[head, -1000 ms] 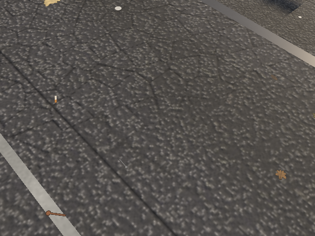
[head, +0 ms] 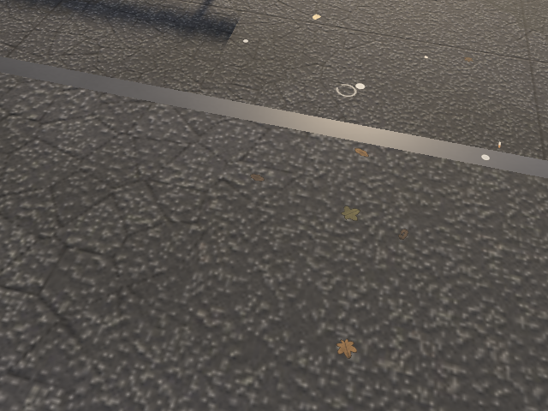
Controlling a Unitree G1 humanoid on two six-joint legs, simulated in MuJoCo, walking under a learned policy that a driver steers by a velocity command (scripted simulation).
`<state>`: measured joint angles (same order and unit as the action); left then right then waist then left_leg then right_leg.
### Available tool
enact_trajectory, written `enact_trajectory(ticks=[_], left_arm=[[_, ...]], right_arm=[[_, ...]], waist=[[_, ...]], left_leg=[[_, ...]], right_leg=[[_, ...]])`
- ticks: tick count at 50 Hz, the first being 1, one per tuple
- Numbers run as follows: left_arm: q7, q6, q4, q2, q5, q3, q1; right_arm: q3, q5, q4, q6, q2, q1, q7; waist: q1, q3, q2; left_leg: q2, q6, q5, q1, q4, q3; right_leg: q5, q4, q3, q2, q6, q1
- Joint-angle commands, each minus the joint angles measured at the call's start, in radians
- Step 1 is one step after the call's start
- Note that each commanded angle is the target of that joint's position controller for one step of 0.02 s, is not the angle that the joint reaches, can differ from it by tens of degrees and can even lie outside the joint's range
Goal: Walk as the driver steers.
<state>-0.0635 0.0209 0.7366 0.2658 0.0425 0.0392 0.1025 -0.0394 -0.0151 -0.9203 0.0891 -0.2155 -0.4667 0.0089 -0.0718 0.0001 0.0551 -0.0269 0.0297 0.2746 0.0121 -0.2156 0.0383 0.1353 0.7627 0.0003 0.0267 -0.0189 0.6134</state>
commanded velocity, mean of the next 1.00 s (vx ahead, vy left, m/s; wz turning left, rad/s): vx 0.50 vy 0.00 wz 0.27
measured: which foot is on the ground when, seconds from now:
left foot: down 0.00-0.14, up 0.16-0.64, down 0.66-1.00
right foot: up 0.00-0.10, down 0.12-0.68, up 0.70-1.00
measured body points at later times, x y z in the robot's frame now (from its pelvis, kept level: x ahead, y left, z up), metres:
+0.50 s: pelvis +0.27 -0.04 +0.00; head +0.29 -0.04 +0.45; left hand +0.23 +0.22 -0.14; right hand +0.42 -0.27 -0.13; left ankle +0.42 +0.11 -0.69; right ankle +0.18 -0.10 -0.74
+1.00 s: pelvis +0.54 +0.03 +0.00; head +0.57 +0.05 +0.45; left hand +0.63 +0.32 -0.11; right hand +0.64 -0.24 -0.12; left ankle +0.47 +0.06 -0.74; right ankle +0.75 -0.10 -0.68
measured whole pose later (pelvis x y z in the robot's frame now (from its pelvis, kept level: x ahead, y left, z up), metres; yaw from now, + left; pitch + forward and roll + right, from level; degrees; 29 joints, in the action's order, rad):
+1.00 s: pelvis +0.54 +0.03 +0.00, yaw +21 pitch +1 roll +0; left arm -0.02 0.03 0.77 0.26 0.04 0.03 0.09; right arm -0.07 0.00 -0.90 0.04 -0.27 -0.38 0.01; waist -0.05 -0.05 0.03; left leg -0.15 0.13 0.22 -0.08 -0.29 -0.10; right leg 0.10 0.82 0.05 0.12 0.06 0.67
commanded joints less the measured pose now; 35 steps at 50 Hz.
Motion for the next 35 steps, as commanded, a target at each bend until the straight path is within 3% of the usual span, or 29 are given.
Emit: enact_trajectory(ticks=[1,3,4,5,6,7,8,9,10,11,12,14,17,20,23,27,30,31,32,33,34,35], left_arm=[[0.001,0.017,-0.107,0.031,-0.009,-0.008,-0.159],[0.015,0.021,-0.093,0.049,-0.007,-0.003,-0.118],[0.025,0.025,-0.068,0.063,-0.005,0.004,-0.045],[0.035,0.033,-0.017,0.081,0.002,0.015,0.094],[0.048,0.044,0.029,0.128,0.019,0.033,0.253],[0.062,0.047,0.038,0.231,0.038,0.056,0.370],[0.061,0.034,0.047,0.236,-0.005,0.061,0.368],[0.060,0.030,0.048,0.185,-0.024,0.050,0.271],[0.056,0.037,0.041,0.120,-0.026,0.033,0.199],[0.054,0.044,0.044,0.086,-0.023,0.023,0.159],[0.055,0.051,0.055,0.066,-0.027,0.017,0.148],[0.056,0.068,0.075,0.062,-0.026,0.016,0.168],[0.059,0.085,0.111,0.079,-0.028,0.022,0.218],[0.061,0.088,0.137,0.065,-0.026,0.016,0.256],[0.066,0.093,0.155,0.064,-0.029,0.011,0.273],[0.085,0.087,0.201,0.078,-0.024,0.009,0.345],[0.099,0.074,0.214,0.113,-0.018,0.014,0.337],[0.103,0.066,0.215,0.128,-0.014,0.018,0.329],[0.104,0.057,0.212,0.142,-0.010,0.022,0.323],[0.102,0.052,0.199,0.150,-0.015,0.023,0.304],[0.091,0.060,0.150,0.097,-0.030,0.009,0.312],[0.074,0.069,0.098,0.071,-0.036,0.012,0.301]], right_arm=[[-0.034,0.000,0.024,0.009,-0.166,-0.017,-0.002],[-0.036,0.002,0.008,0.002,-0.182,-0.016,-0.005],[-0.037,0.004,0.001,-0.002,-0.190,-0.014,-0.006],[-0.035,0.010,-0.005,-0.008,-0.190,-0.010,-0.008],[-0.028,0.013,0.008,-0.008,-0.171,-0.001,-0.009],[-0.001,0.028,0.061,-0.008,-0.062,-0.043,-0.002],[-0.024,0.013,0.050,-0.013,-0.128,-0.057,-0.007],[-0.036,0.001,0.063,-0.018,-0.160,0.025,-0.008],[-0.027,0.000,0.073,-0.012,-0.133,0.073,0.000],[-0.024,-0.001,0.066,-0.015,-0.114,0.082,0.004],[-0.023,-0.015,0.057,-0.028,-0.107,0.067,0.008],[-0.020,-0.021,0.037,-0.050,-0.083,0.043,0.022],[-0.022,-0.016,0.061,-0.062,-0.078,0.140,0.032],[-0.021,-0.011,0.095,-0.062,-0.075,0.254,0.034],[-0.007,-0.011,0.125,-0.055,-0.056,0.353,0.042],[0.006,-0.015,0.174,-0.052,-0.051,0.469,0.049],[-0.003,-0.019,0.172,-0.053,-0.073,0.419,0.042],[-0.010,-0.021,0.155,-0.053,-0.088,0.355,0.037],[-0.023,-0.024,0.126,-0.048,-0.112,0.250,0.034],[-0.044,-0.035,0.081,-0.042,-0.153,0.097,0.026],[-0.081,-0.043,0.068,-0.047,-0.263,-0.017,0.008],[-0.093,-0.014,0.084,-0.058,-0.309,0.039,0.009]], waist=[[0.004,-0.072,-0.189],[0.038,-0.061,-0.181],[0.075,-0.022,-0.171],[0.139,0.052,-0.136],[0.204,0.150,-0.103],[0.207,0.300,0.112],[0.194,0.330,0.149],[0.151,0.154,0.056],[0.126,0.051,0.019],[0.091,0.005,0.006],[0.063,-0.017,0.024],[0.042,-0.011,0.020],[0.050,-0.056,0.005],[0.071,-0.088,-0.003],[0.089,-0.097,-0.003],[0.123,-0.116,-0.013],[0.085,-0.057,0.023],[0.055,-0.016,0.038],[0.013,0.043,0.043],[-0.062,0.121,0.013],[-0.089,0.232,-0.129],[-0.023,0.300,-0.280]], left_leg=[[0.232,0.122,-0.483,-0.037,0.039,-0.113],[0.255,0.113,-0.670,-0.017,-0.031,-0.102],[0.249,0.101,-0.817,-0.004,-0.126,-0.083],[0.216,0.083,-0.874,-0.033,-0.293,-0.042],[0.181,0.066,-0.686,-0.189,-0.508,-0.018],[0.063,0.027,-0.124,-0.488,-0.872,0.042],[-0.019,0.034,0.246,-0.623,-1.041,-0.051],[0.052,0.046,0.160,-0.688,-1.069,-0.091],[0.085,0.047,0.083,-0.676,-1.021,-0.083],[0.113,0.043,0.043,-0.630,-0.959,-0.077],[0.127,0.032,0.029,-0.583,-0.918,-0.071],[0.122,0.017,0.005,-0.541,-0.896,-0.057],[0.125,0.006,-0.090,-0.634,-0.843,-0.072],[0.107,0.001,-0.205,-0.704,-0.730,-0.084],[0.090,0.007,-0.313,-0.665,-0.572,-0.028],[0.068,0.045,-0.295,-0.654,-0.425,0.049],[-0.007,0.102,-0.152,-0.550,-0.386,0.110],[-0.041,0.126,-0.093,-0.479,-0.381,0.125],[-0.069,0.154,-0.063,-0.360,-0.347,0.119],[-0.054,0.197,-0.081,-0.135,-0.277,0.058],[0.190,0.295,-0.003,0.148,-0.264,-0.277],[0.388,0.436,-0.104,0.321,-0.119,-0.795]], right_leg=[[-0.005,-0.138,-0.082,-0.016,-0.022,-0.053],[0.024,-0.190,-0.095,-0.044,-0.060,-0.155],[0.033,-0.227,-0.103,-0.072,-0.081,-0.254],[0.002,-0.287,-0.110,-0.096,-0.108,-0.435],[0.044,-0.284,-0.009,0.000,-0.144,-0.682],[0.205,-0.331,0.423,0.323,-0.227,-0.959],[0.169,-0.469,0.718,0.408,-0.289,-0.935],[0.175,-0.472,0.555,0.347,-0.263,-0.809],[0.091,-0.503,0.428,0.298,-0.243,-0.668],[0.027,-0.536,0.333,0.241,-0.208,-0.575],[-0.037,-0.559,0.268,0.203,-0.187,-0.506],[-0.132,-0.592,0.195,0.182,-0.188,-0.470],[-0.160,-0.649,0.105,0.178,-0.180,-0.478],[-0.220,-0.661,0.019,0.163,-0.154,-0.510],[-0.307,-0.660,-0.062,0.152,-0.128,-0.529],[-0.463,-0.617,-0.117,0.186,-0.111,-0.662],[-0.878,-0.442,-0.162,0.205,-0.091,-0.763],[-0.998,-0.327,-0.176,0.209,-0.089,-0.777],[-1.000,-0.163,-0.186,0.211,-0.088,-0.756],[-0.834,0.067,-0.203,0.194,-0.073,-0.625],[-0.384,0.426,-0.223,0.118,-0.039,-0.326],[0.391,0.711,-0.083,-0.102,-0.002,0.018]])
Keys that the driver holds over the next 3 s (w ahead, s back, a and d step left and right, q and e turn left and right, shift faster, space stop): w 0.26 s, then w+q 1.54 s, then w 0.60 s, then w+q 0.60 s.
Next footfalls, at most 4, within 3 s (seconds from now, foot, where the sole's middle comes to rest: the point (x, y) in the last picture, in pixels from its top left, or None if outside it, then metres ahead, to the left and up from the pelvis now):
0.12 right None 0.22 -0.10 -0.78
0.66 left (225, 400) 0.51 0.07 -0.78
1.18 right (247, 274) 0.86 0.01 -0.78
1.70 left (129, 258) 0.93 0.34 -0.78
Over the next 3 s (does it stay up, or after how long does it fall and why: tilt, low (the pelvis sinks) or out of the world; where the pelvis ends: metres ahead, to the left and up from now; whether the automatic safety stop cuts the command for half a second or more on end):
stays up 1.25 0.78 0.00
